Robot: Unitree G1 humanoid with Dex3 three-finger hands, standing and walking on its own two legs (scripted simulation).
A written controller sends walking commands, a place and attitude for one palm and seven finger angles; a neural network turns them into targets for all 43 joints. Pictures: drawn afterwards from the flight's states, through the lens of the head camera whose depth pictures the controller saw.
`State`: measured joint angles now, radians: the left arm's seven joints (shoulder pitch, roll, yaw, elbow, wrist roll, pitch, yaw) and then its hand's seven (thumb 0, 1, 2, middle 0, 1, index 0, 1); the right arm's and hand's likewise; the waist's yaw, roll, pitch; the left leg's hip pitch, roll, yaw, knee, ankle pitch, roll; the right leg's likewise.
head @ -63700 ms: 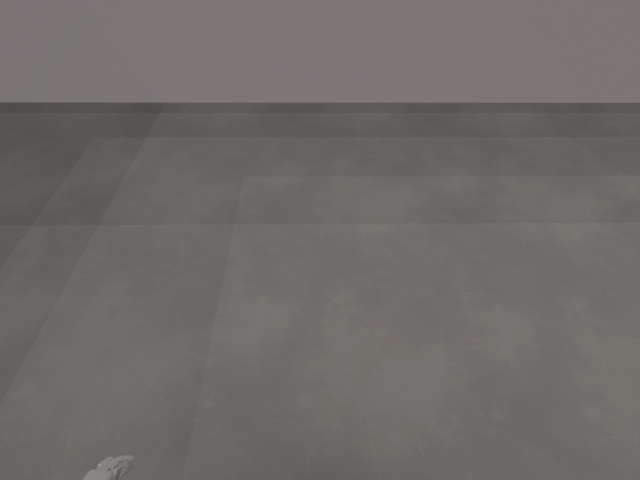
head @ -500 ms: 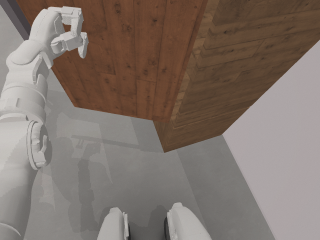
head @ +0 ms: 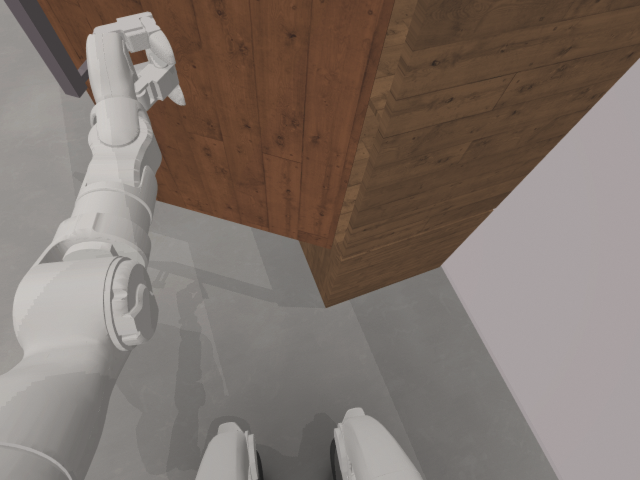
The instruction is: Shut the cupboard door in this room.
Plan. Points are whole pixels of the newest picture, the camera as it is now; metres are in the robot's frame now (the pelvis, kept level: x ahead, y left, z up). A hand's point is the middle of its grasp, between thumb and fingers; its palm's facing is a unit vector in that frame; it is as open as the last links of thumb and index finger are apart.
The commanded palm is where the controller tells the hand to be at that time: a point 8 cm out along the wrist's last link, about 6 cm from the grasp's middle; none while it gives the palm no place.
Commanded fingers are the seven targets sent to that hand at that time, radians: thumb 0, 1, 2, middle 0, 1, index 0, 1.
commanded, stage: pull the fist back off the door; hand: left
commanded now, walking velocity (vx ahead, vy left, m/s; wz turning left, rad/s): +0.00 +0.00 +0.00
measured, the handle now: (53, 26) +0.63 +0.22 +0.13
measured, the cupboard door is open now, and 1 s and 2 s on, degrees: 54 54 54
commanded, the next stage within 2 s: draw the hand back to the body in 0.62 s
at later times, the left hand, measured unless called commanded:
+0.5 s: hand (170, 138) +0.48 +0.10 +0.12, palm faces +0.08 -1.00 +0.01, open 3.1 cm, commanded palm +0.45 +0.15 +0.13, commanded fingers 0.00 0.90 0.90 -1.30 -1.50 -1.30 -1.50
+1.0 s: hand (127, 165) +0.42 +0.13 +0.15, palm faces +0.08 -1.00 -0.02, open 3.1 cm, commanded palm +0.38 +0.18 +0.16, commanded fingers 0.00 0.90 0.90 -1.30 -1.50 -1.30 -1.50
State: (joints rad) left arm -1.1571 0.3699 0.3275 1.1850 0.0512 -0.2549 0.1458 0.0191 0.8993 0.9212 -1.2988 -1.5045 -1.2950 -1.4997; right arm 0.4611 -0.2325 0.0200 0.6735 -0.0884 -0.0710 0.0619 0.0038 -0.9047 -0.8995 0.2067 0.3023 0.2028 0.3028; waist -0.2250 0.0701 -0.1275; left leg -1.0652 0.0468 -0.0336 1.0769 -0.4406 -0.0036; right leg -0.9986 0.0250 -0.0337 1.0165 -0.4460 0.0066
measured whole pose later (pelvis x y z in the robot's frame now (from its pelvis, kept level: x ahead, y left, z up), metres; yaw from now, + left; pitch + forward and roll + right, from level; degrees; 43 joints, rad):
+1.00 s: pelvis +0.02 -0.01 +0.05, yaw +0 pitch +9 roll +0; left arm -0.46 0.19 0.20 0.70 -0.14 -0.29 -0.01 0.02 0.90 0.90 -1.30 -1.50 -1.30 -1.50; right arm 0.39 -0.24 -0.01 0.65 0.03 0.01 -0.01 0.01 -0.91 -0.90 0.21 0.30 0.20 0.30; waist -0.07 0.06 -0.11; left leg -0.57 0.04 0.02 0.80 -0.38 -0.01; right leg -0.55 0.02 0.01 0.79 -0.40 0.00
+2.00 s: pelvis +0.03 -0.01 +0.08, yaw +2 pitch -5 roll +0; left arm 0.48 0.36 0.36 -0.37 -0.07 -0.06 0.10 0.01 0.89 0.90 -0.37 -0.48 -0.36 -0.47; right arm 0.22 -0.23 0.02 0.64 0.01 -0.05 -0.09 0.01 -0.90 -0.90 0.21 0.30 0.20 0.30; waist 0.07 0.08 0.00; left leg -0.10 0.01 0.00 0.43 -0.25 0.00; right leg -0.05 -0.01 -0.01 0.42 -0.28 0.01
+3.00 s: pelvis -0.03 +0.02 +0.07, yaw +2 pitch +0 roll -1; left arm 0.54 0.43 0.42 -0.45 -0.05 -0.16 0.13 0.01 0.89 0.90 -0.21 -0.31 -0.21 -0.30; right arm 0.18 -0.23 0.00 0.53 0.02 0.02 -0.10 0.01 -0.90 -0.90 0.21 0.30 0.20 0.30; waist 0.01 0.03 0.01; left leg -0.34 -0.01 0.01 0.53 -0.19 0.03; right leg -0.30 -0.03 0.00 0.51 -0.21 0.04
